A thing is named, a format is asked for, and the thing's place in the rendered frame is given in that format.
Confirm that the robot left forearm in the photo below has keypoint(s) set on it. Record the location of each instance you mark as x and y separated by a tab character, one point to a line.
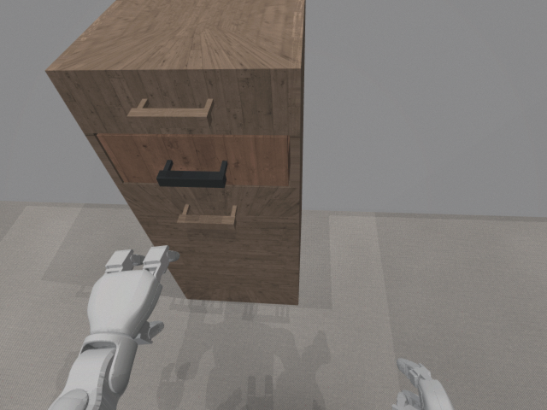
100	374

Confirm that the drawer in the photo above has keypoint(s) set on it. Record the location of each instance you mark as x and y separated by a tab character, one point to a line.
251	159

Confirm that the handle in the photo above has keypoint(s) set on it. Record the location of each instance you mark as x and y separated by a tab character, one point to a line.
170	117
192	178
207	222

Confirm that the right robot hand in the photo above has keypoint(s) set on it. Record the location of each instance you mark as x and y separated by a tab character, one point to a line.
432	395

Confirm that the left robot hand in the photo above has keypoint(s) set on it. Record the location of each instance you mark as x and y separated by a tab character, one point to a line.
123	299

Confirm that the cabinet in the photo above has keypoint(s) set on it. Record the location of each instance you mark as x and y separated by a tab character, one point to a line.
242	59

